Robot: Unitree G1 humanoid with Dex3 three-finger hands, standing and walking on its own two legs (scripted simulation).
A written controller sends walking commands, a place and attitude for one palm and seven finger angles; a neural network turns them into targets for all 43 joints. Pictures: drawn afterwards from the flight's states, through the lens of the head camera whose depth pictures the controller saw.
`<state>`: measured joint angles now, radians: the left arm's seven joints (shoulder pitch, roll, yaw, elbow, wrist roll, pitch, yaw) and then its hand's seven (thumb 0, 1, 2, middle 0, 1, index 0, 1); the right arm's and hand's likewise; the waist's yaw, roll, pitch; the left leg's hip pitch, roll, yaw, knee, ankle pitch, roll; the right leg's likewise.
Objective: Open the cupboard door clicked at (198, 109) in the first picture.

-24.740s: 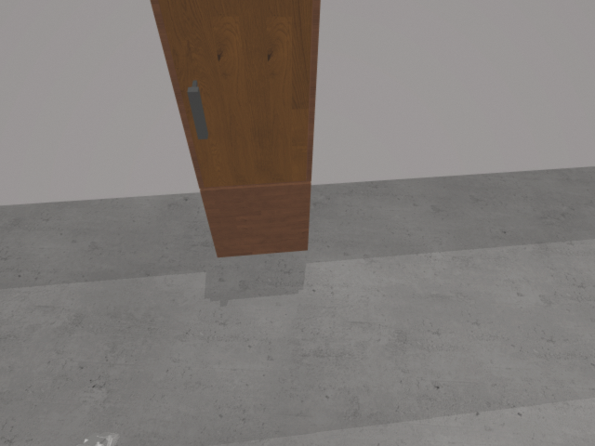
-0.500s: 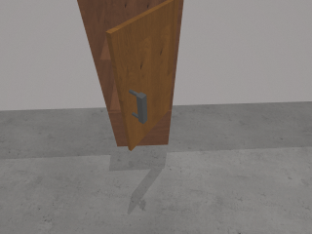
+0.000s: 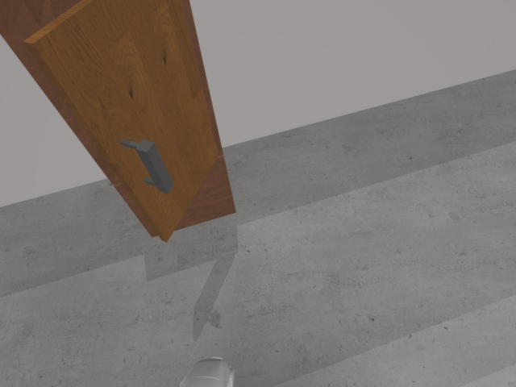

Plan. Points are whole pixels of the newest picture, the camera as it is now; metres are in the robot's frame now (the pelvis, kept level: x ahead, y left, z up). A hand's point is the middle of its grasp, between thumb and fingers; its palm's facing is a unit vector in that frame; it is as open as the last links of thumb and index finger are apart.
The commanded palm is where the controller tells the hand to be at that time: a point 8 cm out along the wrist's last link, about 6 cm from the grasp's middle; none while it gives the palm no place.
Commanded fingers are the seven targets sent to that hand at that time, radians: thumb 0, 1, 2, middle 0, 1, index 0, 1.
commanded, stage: walk to a spot facing it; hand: left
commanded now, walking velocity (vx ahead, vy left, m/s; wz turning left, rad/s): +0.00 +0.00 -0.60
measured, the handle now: (147, 166) +0.51 +0.28 -0.03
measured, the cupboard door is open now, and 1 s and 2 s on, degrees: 52 52 52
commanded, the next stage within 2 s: none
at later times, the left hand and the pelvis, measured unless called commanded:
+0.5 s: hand (163, 366) +0.16 +0.20 -0.16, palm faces -0.23 -0.95 -0.21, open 7.3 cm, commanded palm none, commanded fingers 0.00 0.90 0.90 -0.20 -0.30 -0.20 -0.30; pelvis +0.02 +0.02 +0.01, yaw -18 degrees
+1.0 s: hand (219, 330) +0.22 +0.11 -0.17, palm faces -0.52 -0.83 -0.18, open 7.3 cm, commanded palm none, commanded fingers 0.00 0.90 0.90 -0.20 -0.30 -0.20 -0.30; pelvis +0.08 -0.03 +0.00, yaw -35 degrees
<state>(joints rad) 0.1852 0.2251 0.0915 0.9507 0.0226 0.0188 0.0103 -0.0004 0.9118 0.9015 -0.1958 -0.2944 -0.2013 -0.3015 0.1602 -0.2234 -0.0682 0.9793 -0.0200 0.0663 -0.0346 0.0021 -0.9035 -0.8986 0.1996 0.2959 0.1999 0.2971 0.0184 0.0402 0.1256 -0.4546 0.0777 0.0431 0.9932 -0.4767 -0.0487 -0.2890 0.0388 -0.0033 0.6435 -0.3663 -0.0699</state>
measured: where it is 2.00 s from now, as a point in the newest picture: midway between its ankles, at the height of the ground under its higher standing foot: (379, 341)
